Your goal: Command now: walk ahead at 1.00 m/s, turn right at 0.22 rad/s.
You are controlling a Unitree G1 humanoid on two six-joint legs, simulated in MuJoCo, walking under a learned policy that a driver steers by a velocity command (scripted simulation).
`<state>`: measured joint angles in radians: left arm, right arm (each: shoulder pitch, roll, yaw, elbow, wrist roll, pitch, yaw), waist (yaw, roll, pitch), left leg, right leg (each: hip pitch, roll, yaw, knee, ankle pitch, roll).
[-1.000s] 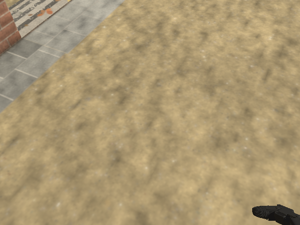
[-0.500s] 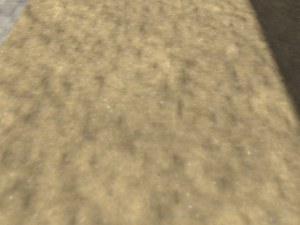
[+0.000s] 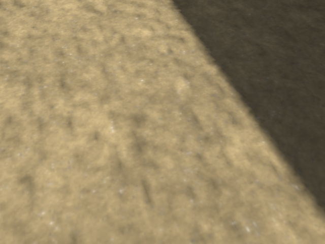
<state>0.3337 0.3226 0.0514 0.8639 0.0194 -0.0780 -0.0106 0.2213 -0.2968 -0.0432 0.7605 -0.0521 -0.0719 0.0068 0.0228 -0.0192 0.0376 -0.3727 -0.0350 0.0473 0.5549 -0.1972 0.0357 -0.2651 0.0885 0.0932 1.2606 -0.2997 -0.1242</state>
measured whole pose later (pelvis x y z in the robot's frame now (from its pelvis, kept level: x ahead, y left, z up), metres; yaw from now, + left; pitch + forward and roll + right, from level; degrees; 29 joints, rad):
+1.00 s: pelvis +0.45 +0.08 +0.01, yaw +35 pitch +3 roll -2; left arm 0.09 0.30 0.06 0.79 -0.01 0.02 0.02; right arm 0.16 -0.29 -0.05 0.56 -0.01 0.03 -0.03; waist -0.01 0.00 0.05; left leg -0.39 -0.06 -0.06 0.51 -0.16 0.06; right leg -0.51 -0.02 0.03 0.90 -0.37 0.07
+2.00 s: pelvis +0.68 +0.25 -0.01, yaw +22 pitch +2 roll +1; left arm 0.04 0.27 0.04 0.72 0.03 0.01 -0.10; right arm 0.53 -0.22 -0.03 0.89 -0.04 -0.10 -0.01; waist -0.07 -0.03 0.01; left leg 0.24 -0.02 0.28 0.14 -0.41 -0.02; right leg -0.80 -0.05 -0.12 0.91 -0.05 -0.12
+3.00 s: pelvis +1.61 +0.42 -0.01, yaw +22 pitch +3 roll +0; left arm -0.07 0.25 -0.04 0.58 0.06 -0.11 0.00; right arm 0.52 -0.31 -0.08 0.90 0.01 -0.07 0.02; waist -0.14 0.01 0.01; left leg -0.01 -0.11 -0.25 0.68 -0.50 0.10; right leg -0.52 -0.03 0.04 0.54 -0.11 0.01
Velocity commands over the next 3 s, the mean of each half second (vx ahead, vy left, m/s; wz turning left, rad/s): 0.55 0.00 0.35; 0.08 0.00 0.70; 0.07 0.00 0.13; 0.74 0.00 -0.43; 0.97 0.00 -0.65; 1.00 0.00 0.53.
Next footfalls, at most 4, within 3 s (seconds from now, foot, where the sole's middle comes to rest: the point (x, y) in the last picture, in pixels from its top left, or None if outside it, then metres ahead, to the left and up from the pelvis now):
0.30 right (195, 236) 0.50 -0.08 -0.76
0.70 left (123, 239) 0.49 0.20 -0.76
1.12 right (179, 217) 0.58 -0.02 -0.76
2.10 right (112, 144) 0.95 0.31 -0.76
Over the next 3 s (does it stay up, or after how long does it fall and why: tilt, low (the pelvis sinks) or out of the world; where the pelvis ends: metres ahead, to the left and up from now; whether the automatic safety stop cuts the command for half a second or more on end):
stays up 1.61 0.42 -0.01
